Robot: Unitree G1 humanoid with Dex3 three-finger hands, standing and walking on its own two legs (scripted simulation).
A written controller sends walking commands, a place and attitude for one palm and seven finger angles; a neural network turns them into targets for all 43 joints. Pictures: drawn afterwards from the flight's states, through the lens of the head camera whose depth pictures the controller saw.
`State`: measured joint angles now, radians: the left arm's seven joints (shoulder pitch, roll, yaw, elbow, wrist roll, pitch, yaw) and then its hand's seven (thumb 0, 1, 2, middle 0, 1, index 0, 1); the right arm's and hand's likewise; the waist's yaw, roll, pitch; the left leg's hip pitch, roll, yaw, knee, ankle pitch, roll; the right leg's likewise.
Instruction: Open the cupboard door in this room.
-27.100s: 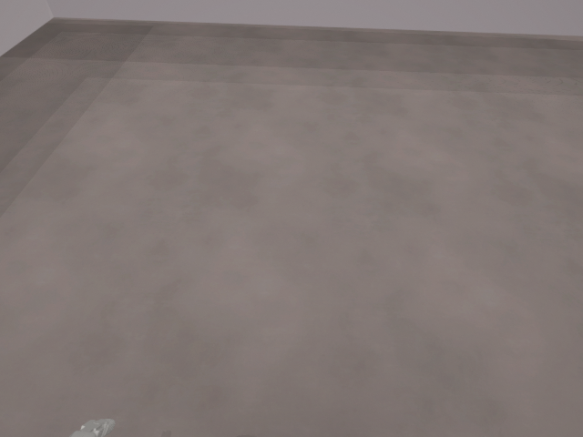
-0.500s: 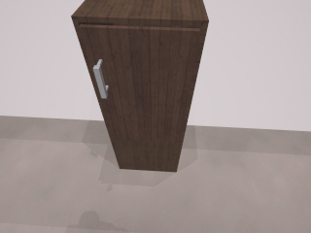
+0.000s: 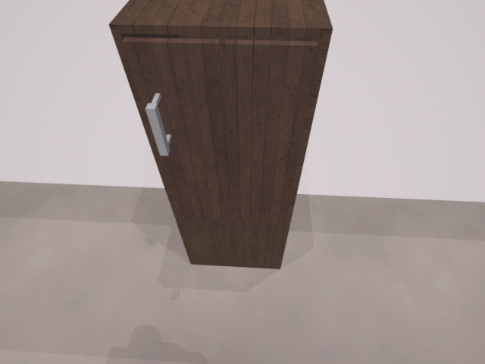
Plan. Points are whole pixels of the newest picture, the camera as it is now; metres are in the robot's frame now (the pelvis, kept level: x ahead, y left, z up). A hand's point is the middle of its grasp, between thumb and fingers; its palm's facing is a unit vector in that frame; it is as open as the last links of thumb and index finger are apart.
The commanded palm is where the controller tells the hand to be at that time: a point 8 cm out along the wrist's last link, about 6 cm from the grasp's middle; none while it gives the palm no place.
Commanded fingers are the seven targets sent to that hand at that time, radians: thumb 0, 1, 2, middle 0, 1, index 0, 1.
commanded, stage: look again from close up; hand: left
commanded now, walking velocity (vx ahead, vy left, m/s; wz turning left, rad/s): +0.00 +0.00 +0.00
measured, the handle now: (160, 125) +0.56 +0.22 +0.06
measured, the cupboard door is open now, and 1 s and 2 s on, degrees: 0 0 0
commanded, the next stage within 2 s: shuffle to correct the standing spot in 0.44 s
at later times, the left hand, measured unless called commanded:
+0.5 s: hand out of the picture -0.01 +0.25 -0.17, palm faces +0.01 -0.98 -0.21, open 7.3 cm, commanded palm none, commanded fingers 0.00 0.90 0.90 -0.20 -0.30 -0.20 -0.30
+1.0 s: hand out of the picture -0.16 +0.20 -0.18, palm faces +0.09 -0.99 -0.10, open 7.4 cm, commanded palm none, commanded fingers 0.00 0.90 0.90 -0.20 -0.30 -0.20 -0.30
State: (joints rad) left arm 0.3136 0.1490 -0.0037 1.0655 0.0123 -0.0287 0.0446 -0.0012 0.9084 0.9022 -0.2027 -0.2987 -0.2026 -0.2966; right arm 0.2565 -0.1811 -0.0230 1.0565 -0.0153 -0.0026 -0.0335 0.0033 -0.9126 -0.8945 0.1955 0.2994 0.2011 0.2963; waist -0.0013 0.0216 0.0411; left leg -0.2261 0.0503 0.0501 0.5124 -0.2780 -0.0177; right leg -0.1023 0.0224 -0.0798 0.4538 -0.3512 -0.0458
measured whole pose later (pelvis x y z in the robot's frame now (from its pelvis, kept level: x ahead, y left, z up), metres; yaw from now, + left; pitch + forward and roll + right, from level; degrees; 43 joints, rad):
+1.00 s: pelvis -0.05 +0.07 -0.01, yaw -1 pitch -2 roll -2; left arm 0.52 0.09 0.03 1.14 0.02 0.03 0.03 0.00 0.91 0.90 -0.20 -0.30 -0.20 -0.30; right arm 0.36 -0.13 -0.04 1.09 -0.02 -0.01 -0.03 0.00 -0.90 -0.89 0.19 0.30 0.20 0.30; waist 0.00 0.00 -0.01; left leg -0.30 0.03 0.09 0.61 -0.31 0.05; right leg -0.21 -0.02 -0.05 0.57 -0.35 -0.01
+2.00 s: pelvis +0.03 +0.03 -0.01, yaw -2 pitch -2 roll -1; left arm 0.32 0.18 0.01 0.97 0.03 0.03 0.04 0.00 0.91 0.90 -0.20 -0.30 -0.20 -0.30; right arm 0.21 -0.17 -0.03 0.90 -0.02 0.02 0.00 0.00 -0.91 -0.89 0.19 0.30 0.20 0.30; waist 0.01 0.02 0.01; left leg -0.31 0.02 0.12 0.60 -0.26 0.05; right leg -0.27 -0.07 -0.09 0.60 -0.29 0.01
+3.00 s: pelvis +0.07 +0.00 +0.00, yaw -3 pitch -1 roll +0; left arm 0.30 0.14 -0.01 1.12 0.01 -0.01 0.04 0.00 0.91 0.90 -0.20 -0.30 -0.20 -0.30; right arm 0.26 -0.15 0.01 1.14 -0.01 -0.02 -0.03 0.01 -0.92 -0.89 0.19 0.30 0.20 0.30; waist 0.01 -0.01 0.03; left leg -0.18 0.04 0.12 0.43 -0.23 0.00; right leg -0.15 -0.04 -0.09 0.45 -0.28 -0.01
